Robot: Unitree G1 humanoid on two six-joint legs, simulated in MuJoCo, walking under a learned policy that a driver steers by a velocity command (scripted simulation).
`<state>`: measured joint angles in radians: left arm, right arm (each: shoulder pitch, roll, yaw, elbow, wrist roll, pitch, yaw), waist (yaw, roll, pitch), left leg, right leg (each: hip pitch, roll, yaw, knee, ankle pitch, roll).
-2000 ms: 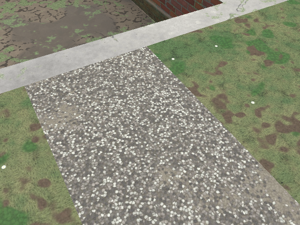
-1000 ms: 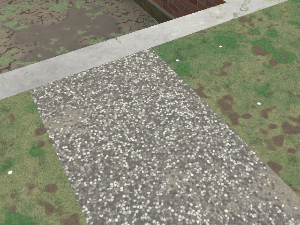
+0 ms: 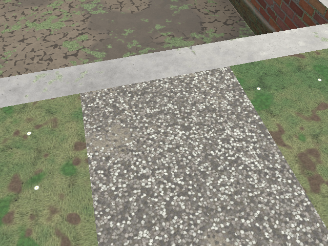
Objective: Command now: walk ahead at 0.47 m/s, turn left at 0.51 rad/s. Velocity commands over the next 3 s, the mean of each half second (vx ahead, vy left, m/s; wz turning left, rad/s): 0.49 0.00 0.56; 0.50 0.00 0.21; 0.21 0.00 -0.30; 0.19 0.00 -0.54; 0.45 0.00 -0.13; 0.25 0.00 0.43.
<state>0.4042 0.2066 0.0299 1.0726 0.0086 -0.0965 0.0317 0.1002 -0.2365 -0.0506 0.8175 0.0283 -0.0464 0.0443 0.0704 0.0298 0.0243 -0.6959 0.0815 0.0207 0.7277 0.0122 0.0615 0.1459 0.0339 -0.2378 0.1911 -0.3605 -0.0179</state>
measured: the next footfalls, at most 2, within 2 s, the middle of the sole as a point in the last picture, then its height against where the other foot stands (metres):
left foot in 0.12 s outside the picture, level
right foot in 0.58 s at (193, 226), level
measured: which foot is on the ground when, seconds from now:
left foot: up 0.00-0.10, down 0.12-0.60, up 0.62-1.00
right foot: down 0.00-0.12, up 0.14-0.56, down 0.58-1.00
